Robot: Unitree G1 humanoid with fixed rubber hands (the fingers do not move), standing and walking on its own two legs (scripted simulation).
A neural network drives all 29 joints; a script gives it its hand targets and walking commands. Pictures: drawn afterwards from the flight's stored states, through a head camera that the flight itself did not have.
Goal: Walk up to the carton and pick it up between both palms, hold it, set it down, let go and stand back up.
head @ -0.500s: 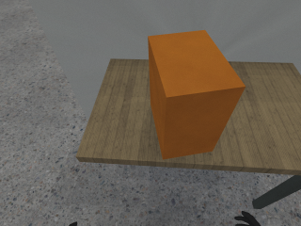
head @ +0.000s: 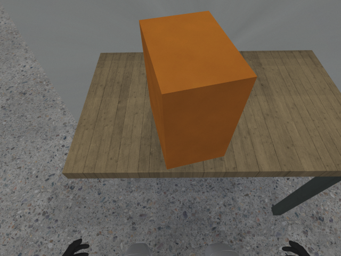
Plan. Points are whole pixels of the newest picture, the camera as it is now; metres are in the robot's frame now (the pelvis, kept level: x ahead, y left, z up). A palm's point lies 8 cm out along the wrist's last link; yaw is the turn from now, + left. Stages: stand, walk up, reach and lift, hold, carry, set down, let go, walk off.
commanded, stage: walk up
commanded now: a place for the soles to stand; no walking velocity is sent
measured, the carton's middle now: (186, 95) +0.48 -0.04 +0.07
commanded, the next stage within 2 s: reach and lift in 1.26 s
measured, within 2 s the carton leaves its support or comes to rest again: neither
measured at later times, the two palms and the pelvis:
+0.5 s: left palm out of the picture +0.10 +0.24 -0.08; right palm (304, 249) +0.13 -0.28 -0.08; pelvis +0.01 -0.02 +0.02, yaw -1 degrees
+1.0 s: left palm out of the picture +0.10 +0.24 -0.09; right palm out of the picture +0.07 -0.27 -0.09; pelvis +0.01 -0.01 +0.02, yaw -3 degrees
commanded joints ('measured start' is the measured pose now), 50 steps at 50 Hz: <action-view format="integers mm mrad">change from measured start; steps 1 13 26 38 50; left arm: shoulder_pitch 163 43 50 62 71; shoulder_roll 269 152 147 147 126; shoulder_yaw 52 -15 -22 -23 -25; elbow -80 -55 -35 -13 18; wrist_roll -6 -36 -41 -34 -29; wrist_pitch -55 -62 -65 -63 -66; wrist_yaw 7 26 21 22 30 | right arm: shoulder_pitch -12 -26 -37 -11 20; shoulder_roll -88 -151 -149 -161 -154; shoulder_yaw -11 3 3 0 -1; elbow -140 -112 -91 -69 -55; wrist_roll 35 44 37 38 33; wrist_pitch -4 -25 -31 -32 -34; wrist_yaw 13 44 46 47 46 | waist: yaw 98 40 36 40 42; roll -242 9 2 21 23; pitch -136 -111 -102 -106 -120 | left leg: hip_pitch -212 175 209 187 208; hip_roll -61 35 52 62 68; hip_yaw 64 -32 -1 1 10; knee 109 -241 -269 -309 -326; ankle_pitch -246 213 223 195 198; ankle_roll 36 72 74 82 85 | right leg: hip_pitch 148 49 23 57 65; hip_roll -298 -67 -50 -37 -31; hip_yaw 442 87 80 76 81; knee -465 -287 -321 -300 -303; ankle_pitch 36 251 227 240 260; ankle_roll -174 -81 -72 -70 -64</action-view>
